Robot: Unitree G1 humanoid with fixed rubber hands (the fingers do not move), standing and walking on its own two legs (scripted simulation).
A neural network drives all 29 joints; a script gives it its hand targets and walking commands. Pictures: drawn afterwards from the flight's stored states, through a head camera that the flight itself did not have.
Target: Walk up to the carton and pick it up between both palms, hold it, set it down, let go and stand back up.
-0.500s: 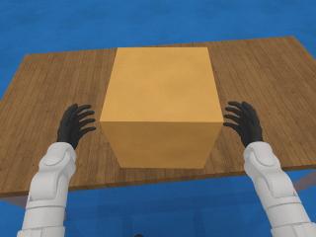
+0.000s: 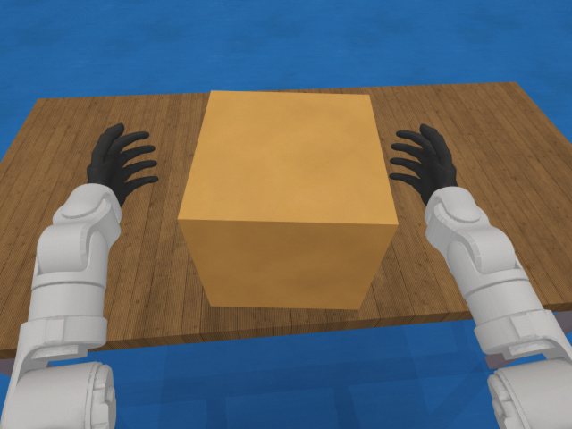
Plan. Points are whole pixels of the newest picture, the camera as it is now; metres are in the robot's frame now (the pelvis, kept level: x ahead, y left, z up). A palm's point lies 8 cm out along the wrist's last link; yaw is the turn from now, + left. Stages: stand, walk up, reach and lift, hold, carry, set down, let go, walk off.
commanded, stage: reach and lift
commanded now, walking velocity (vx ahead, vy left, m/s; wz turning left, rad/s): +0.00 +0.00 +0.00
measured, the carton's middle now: (287, 203) +0.46 +0.04 +0.01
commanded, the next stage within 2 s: none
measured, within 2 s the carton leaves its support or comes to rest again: neither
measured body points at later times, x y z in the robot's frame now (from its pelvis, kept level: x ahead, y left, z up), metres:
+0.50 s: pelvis +0.00 +0.01 +0.00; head +0.04 +0.04 +0.45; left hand +0.43 +0.28 +0.16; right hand +0.47 -0.15 +0.17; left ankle +0.05 +0.15 -0.74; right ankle -0.05 -0.11 -0.74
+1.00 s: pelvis +0.01 +0.00 -0.01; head +0.07 +0.03 +0.44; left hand +0.42 +0.27 +0.05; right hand +0.46 -0.14 +0.08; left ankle +0.05 +0.15 -0.74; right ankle -0.05 -0.11 -0.74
